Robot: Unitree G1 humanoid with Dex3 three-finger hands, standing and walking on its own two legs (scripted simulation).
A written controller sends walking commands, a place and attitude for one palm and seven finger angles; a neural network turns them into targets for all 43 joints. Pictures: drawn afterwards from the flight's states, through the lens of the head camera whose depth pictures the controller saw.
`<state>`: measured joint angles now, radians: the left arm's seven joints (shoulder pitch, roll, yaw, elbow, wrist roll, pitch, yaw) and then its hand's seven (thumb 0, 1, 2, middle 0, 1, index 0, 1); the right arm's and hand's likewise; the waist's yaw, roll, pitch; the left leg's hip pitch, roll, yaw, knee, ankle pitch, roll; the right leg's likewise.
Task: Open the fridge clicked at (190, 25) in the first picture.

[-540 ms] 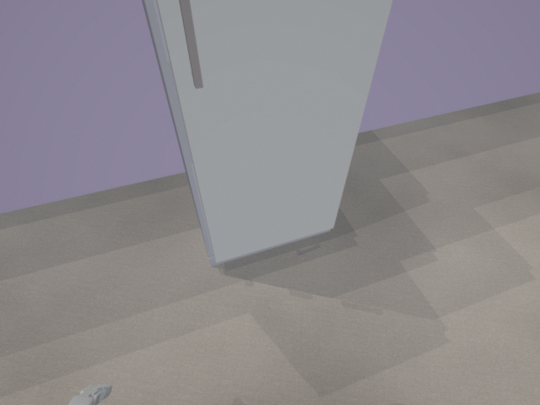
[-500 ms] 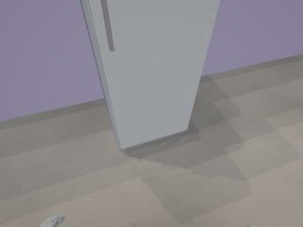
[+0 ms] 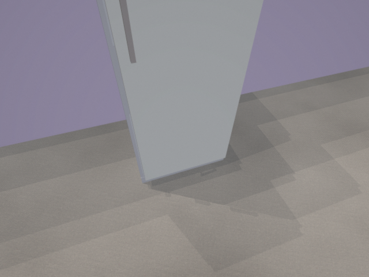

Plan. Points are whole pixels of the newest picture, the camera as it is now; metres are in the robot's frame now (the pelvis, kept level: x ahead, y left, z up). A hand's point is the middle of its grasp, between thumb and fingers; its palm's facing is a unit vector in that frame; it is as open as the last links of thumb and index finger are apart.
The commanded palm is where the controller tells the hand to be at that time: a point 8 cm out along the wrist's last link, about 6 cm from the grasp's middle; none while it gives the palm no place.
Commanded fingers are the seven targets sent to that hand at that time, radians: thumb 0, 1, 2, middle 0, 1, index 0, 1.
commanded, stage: stand and wait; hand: left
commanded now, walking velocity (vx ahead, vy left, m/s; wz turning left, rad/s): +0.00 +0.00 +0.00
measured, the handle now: (124, 14) +0.73 +0.23 +0.24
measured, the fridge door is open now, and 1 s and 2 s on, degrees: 0 0 0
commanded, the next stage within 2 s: look at it before walking up in 0.38 s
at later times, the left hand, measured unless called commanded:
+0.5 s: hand out of the picture +0.07 +0.24 -0.15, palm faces -0.03 -0.94 -0.33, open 7.4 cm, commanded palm none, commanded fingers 0.00 0.90 0.90 -0.20 -0.30 -0.20 -0.30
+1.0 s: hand out of the picture +0.07 +0.24 -0.15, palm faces -0.03 -0.94 -0.33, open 7.4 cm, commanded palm none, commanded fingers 0.00 0.90 0.90 -0.20 -0.30 -0.20 -0.30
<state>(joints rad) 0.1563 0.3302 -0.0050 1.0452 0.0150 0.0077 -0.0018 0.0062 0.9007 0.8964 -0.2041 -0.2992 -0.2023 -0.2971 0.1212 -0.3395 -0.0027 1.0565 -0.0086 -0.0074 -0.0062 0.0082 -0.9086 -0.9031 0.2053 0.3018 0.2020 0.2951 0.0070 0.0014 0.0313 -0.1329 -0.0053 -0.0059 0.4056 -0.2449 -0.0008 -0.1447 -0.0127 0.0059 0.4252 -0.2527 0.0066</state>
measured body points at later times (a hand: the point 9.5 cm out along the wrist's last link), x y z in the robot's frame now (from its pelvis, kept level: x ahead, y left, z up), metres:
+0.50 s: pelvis -0.02 +0.00 +0.00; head -0.01 -0.01 +0.45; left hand +0.07 +0.29 -0.13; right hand +0.05 -0.30 -0.13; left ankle -0.02 +0.12 -0.74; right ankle -0.01 -0.12 -0.74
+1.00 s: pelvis -0.01 +0.00 +0.00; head -0.01 +0.00 +0.45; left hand +0.07 +0.29 -0.13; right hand +0.07 -0.30 -0.13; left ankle -0.02 +0.12 -0.74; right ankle -0.01 -0.12 -0.74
